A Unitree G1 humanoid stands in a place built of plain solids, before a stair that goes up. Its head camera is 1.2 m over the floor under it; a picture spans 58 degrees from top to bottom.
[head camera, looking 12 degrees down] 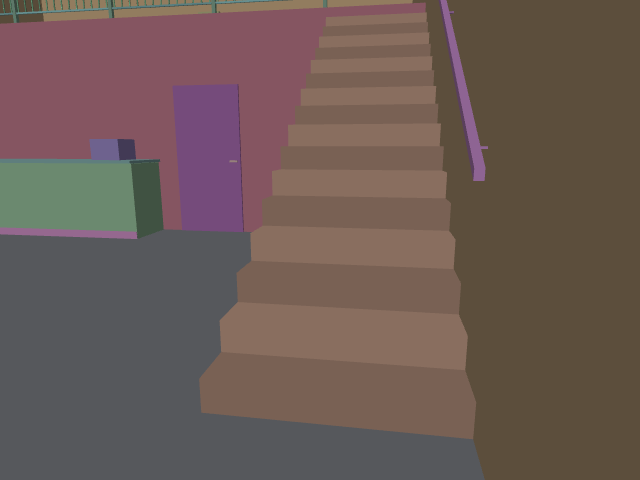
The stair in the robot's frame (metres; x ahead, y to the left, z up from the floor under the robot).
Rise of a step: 0.17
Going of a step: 0.27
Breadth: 1.21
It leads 9 degrees to the right of straight ahead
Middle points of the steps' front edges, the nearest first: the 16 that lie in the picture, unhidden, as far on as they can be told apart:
1.70 -0.05 0.17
1.97 -0.09 0.35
2.23 -0.13 0.52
2.50 -0.17 0.69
2.76 -0.21 0.87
3.03 -0.25 1.04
3.29 -0.29 1.21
3.55 -0.34 1.39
3.82 -0.38 1.56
4.08 -0.42 1.73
4.35 -0.46 1.91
4.61 -0.50 2.08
4.88 -0.54 2.25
5.14 -0.59 2.43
5.41 -0.63 2.60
5.67 -0.67 2.77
